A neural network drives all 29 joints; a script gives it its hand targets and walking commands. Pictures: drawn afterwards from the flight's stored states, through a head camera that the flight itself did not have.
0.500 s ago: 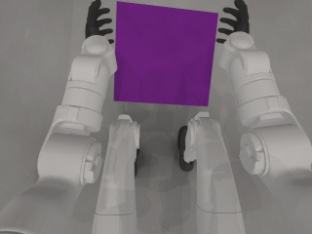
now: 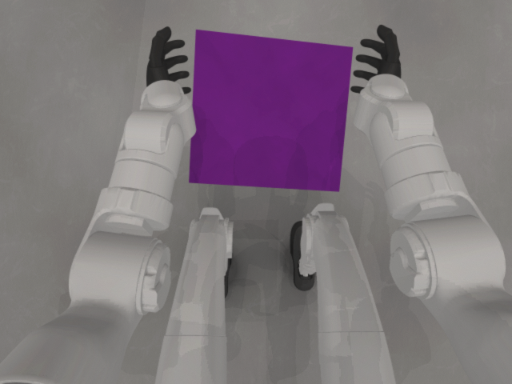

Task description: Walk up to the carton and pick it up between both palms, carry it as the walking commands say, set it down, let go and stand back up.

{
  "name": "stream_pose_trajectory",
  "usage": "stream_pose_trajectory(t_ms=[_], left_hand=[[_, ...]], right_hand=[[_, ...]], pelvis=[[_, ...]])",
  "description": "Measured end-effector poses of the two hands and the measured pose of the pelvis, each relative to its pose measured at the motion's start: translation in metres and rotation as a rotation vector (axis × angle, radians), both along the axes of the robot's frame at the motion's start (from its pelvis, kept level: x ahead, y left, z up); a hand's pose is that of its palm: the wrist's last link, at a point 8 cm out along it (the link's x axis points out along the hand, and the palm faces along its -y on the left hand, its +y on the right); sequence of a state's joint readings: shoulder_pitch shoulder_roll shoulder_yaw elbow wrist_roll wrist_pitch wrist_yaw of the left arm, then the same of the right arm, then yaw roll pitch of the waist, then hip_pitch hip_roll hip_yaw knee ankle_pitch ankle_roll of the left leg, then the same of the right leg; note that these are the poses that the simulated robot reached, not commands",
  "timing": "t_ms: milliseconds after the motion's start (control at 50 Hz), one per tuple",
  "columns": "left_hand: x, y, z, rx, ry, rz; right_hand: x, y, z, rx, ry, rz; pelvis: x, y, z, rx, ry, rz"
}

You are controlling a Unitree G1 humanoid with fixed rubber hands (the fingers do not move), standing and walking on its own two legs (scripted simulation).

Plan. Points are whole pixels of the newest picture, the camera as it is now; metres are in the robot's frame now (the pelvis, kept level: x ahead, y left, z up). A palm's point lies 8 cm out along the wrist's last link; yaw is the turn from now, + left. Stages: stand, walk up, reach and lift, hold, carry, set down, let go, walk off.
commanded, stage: reach and lift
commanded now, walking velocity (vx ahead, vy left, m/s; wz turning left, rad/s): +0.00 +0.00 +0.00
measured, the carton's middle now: (264, 120) +0.48 +0.00 -0.14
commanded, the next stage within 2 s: none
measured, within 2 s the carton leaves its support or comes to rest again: neither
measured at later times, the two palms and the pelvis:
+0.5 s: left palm (146, 78) +0.47 +0.14 +0.03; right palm (410, 73) +0.47 -0.15 +0.03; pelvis +0.00 +0.00 +0.06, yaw +1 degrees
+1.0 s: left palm (110, 46) +0.44 +0.14 +0.13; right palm (472, 52) +0.44 -0.16 +0.13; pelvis +0.03 +0.00 +0.11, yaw +1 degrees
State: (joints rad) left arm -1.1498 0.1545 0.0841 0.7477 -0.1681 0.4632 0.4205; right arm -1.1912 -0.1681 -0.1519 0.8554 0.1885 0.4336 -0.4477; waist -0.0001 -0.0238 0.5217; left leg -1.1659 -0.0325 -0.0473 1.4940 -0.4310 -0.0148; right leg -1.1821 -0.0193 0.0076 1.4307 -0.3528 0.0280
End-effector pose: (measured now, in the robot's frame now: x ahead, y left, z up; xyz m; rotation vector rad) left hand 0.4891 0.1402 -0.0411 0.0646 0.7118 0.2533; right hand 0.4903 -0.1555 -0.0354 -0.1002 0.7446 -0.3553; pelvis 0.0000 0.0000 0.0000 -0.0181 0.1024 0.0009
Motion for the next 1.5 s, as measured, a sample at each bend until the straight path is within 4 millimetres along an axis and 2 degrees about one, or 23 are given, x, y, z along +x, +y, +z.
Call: stream_pose_trajectory(t_ms=[240,520,880,980,1080,1160,1220,1280,1360,1500], left_hand=[[-0.016,0.001,0.036,-0.001,0.013,0.007],[-0.022,0.000,0.076,0.003,-0.005,0.016],[-0.039,-0.002,0.137,-0.002,-0.014,0.035],[-0.044,-0.003,0.163,-0.009,-0.013,0.030],[-0.049,-0.002,0.200,-0.009,-0.002,0.005],[-0.047,0.005,0.225,-0.029,-0.031,0.008],[-0.048,0.013,0.234,-0.050,-0.048,0.023],[-0.050,0.017,0.236,-0.063,-0.039,0.026],[-0.050,0.018,0.238,-0.041,-0.011,0.022],[-0.041,0.008,0.251,-0.013,-0.011,-0.003]], right_hand=[[-0.015,0.001,0.034,0.010,0.016,-0.004],[-0.020,0.001,0.073,-0.018,0.005,0.012],[-0.039,0.000,0.129,-0.040,0.016,0.013],[-0.047,-0.001,0.154,-0.048,0.021,0.000],[-0.056,0.000,0.192,-0.028,0.027,-0.029],[-0.050,0.002,0.222,0.028,-0.014,0.024],[-0.043,0.005,0.237,0.072,-0.039,0.109],[-0.040,0.007,0.244,0.076,-0.031,0.141],[-0.038,0.008,0.243,0.093,-0.005,0.138],[-0.040,-0.001,0.244,0.117,-0.010,0.086]], pelvis=[[0.004,0.001,0.033,0.000,-0.051,0.004],[0.003,-0.001,0.062,0.004,-0.086,0.010],[0.016,0.000,0.101,0.005,-0.109,0.016],[0.029,0.001,0.110,0.005,-0.069,0.016],[0.058,0.002,0.123,0.002,0.000,0.011],[0.073,0.002,0.131,0.002,-0.016,0.011],[0.081,0.001,0.139,0.004,-0.049,0.012],[0.089,0.000,0.147,0.006,-0.073,0.015],[0.101,-0.002,0.156,0.010,-0.091,0.015],[0.122,-0.004,0.169,0.013,-0.110,0.014]])
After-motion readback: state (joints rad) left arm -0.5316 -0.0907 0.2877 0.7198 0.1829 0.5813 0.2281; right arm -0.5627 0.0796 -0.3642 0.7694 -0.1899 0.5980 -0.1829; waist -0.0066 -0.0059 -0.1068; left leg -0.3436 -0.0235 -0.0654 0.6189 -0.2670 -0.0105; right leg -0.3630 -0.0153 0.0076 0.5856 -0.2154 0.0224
